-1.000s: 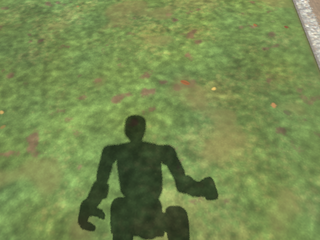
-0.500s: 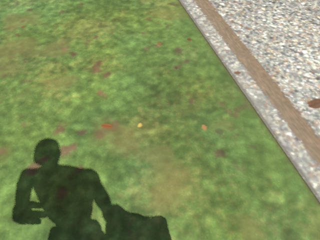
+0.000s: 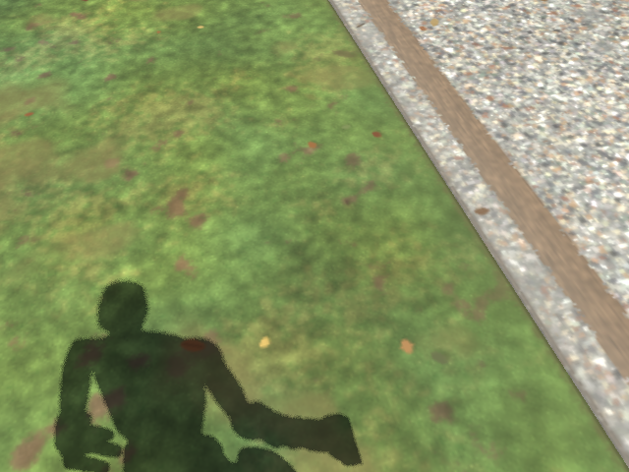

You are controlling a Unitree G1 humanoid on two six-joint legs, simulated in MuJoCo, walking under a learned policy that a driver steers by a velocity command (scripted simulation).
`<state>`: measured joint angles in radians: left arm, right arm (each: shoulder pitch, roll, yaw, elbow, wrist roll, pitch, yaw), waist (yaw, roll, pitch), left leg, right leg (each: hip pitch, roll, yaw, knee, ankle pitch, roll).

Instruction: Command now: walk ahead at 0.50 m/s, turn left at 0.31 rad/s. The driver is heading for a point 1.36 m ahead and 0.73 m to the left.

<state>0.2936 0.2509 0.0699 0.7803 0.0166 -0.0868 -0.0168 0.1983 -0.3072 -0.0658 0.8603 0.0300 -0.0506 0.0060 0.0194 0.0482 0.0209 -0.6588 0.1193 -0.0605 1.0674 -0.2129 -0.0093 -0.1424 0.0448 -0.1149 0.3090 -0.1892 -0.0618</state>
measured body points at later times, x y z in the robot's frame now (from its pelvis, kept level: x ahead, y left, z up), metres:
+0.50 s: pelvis +0.28 +0.09 +0.00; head +0.32 +0.10 +0.44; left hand +0.37 +0.39 -0.10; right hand +0.45 -0.16 -0.11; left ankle +0.29 +0.15 -0.75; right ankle +0.36 -0.08 -0.67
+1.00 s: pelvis +0.56 +0.12 +0.00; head +0.59 +0.13 +0.45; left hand +0.47 +0.40 -0.11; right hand +0.84 -0.02 -0.10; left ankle +0.51 +0.26 -0.66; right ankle +0.62 +0.03 -0.75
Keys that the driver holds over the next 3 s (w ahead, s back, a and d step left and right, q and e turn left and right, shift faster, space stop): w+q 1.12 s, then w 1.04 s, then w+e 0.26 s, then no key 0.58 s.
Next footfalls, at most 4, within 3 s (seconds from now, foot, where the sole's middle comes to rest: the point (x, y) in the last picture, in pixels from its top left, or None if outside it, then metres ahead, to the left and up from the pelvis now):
0.28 left None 0.32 0.16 -0.78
0.76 right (321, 399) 0.65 0.05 -0.78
1.28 left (155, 371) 0.72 0.44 -0.78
1.80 right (162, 243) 1.10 0.50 -0.78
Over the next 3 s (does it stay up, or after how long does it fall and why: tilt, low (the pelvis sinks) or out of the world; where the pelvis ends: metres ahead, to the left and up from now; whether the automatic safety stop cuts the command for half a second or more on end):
stays up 1.25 0.81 -0.01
